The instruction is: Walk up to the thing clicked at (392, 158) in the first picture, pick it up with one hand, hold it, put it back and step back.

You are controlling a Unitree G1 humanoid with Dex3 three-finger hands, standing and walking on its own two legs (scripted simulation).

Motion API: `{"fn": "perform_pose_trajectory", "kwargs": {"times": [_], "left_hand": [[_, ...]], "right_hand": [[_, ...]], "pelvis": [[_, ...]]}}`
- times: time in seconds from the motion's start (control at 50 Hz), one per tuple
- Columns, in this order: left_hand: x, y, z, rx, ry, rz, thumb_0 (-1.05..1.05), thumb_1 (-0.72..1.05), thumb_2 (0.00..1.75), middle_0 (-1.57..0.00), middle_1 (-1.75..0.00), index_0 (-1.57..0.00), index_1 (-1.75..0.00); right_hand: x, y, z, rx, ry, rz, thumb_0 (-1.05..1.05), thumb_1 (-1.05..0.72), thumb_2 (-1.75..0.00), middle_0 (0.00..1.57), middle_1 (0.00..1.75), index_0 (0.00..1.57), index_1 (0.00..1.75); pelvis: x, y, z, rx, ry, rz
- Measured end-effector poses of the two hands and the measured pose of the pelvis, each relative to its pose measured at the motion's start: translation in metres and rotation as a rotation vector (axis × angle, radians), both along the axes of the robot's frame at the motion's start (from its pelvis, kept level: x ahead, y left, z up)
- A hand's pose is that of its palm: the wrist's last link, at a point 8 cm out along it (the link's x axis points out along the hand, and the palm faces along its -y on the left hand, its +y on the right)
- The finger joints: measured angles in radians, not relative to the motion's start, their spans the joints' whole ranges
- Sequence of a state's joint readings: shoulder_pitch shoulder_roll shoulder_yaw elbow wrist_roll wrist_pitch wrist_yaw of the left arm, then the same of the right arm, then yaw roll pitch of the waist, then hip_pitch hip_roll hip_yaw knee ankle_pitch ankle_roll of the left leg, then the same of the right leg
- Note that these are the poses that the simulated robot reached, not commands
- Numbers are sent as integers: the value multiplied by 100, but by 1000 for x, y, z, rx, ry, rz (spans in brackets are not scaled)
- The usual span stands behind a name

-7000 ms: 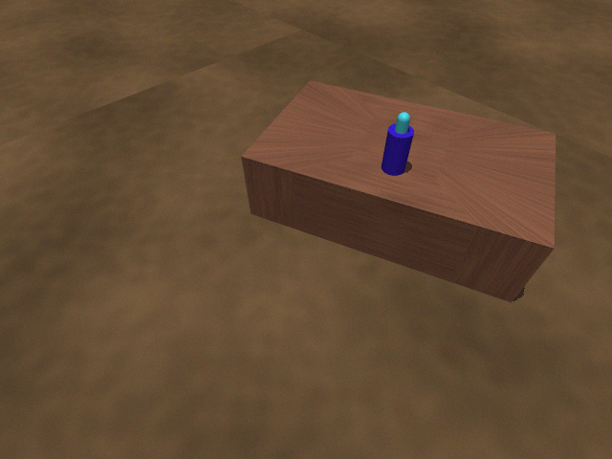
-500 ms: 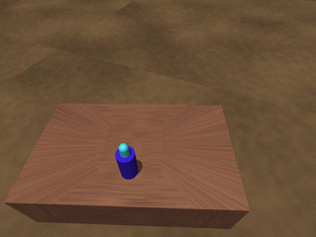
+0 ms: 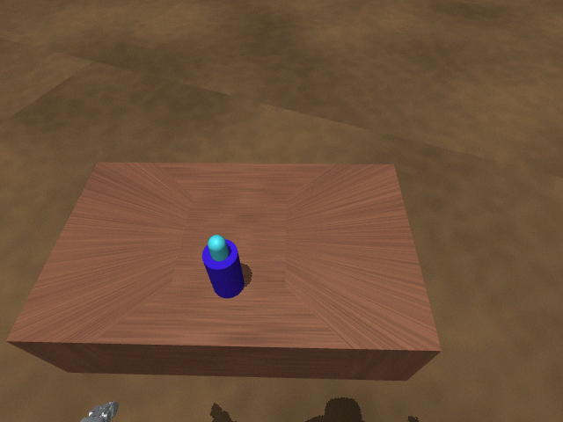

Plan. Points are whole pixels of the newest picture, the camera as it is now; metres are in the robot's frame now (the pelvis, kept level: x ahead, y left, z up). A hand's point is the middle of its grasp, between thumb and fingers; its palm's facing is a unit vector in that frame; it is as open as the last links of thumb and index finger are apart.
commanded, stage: go down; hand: left
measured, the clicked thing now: (222, 263) +0.53 +0.18 -0.33
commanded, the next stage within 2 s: none
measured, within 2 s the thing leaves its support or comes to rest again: neither
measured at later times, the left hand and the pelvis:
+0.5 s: hand (127, 408) +0.17 +0.26 -0.15, palm faces +0.06 -0.95 -0.32, open 16.6 cm; pelvis +0.02 +0.02 -0.02, yaw -1 degrees
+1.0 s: hand (120, 406) +0.17 +0.27 -0.14, palm faces +0.06 -0.94 -0.33, open 17.4 cm; pelvis +0.02 +0.03 -0.05, yaw +0 degrees
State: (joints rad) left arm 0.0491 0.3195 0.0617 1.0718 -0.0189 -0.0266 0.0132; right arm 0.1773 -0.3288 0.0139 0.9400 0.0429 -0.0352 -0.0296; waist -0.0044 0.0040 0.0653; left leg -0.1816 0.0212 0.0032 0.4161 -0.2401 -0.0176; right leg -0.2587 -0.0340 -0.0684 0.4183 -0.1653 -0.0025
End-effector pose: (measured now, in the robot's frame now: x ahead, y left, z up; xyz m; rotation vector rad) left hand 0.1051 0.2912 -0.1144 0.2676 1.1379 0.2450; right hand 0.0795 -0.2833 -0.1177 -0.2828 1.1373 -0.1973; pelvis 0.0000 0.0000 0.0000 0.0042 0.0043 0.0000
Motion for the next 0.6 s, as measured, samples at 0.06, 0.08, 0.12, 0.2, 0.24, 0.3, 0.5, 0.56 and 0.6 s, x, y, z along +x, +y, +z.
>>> {"fn": "perform_pose_trajectory", "kwargs": {"times": [0.06,0.08,0.12,0.2,0.24,0.3,0.5,0.56,0.6], "left_hand": [[28,1,-1,-1,-45,-14,1,66,66,-10,-15,-10,-15],[36,3,-1,2,-56,-23,1,60,60,-9,-14,-10,-13],[48,6,0,8,-70,-32,1,49,49,-8,-11,-8,-10],[59,11,8,20,-72,-38,1,26,31,-7,-7,-8,-6],[58,13,10,22,-46,-38,1,16,25,-7,-6,-7,-4],[55,15,9,17,-7,-28,0,1,18,-7,-5,-7,-4],[55,18,0,-16,-23,-7,0,-36,8,-8,-5,-8,-4],[60,22,2,-10,-42,-16,0,-41,7,-8,-5,-8,-5],[63,24,4,-4,-50,-26,0,-43,6,-9,-5,-8,-5]], "right_hand": [[2,12,-2,15,-36,-9,0,-100,-93,20,30,20,30],[2,16,-2,22,-45,-12,0,-100,-93,20,30,20,30],[2,23,-2,33,-65,-25,0,-101,-93,20,30,20,30],[5,33,0,48,-110,-46,0,-101,-92,20,30,20,30],[9,37,0,53,-135,-47,0,-100,-92,20,30,20,30],[20,42,2,55,-178,-41,0,-98,-91,20,30,20,30],[64,54,10,20,-290,31,1,-91,-89,20,30,20,30],[75,56,11,6,-316,40,1,-90,-89,20,30,20,30],[81,58,12,1,-332,41,1,-89,-89,20,30,20,30]], "pelvis": [[-6,-1,-4,2,33,-6],[-6,-1,-5,2,45,-7],[-6,0,-7,3,60,-14],[-1,5,-7,-2,71,-22],[2,8,-8,-5,73,-24],[5,13,-10,-9,81,-25],[17,22,-20,-23,122,-13],[21,24,-23,-29,131,-8],[24,26,-25,-33,137,-6]]}}
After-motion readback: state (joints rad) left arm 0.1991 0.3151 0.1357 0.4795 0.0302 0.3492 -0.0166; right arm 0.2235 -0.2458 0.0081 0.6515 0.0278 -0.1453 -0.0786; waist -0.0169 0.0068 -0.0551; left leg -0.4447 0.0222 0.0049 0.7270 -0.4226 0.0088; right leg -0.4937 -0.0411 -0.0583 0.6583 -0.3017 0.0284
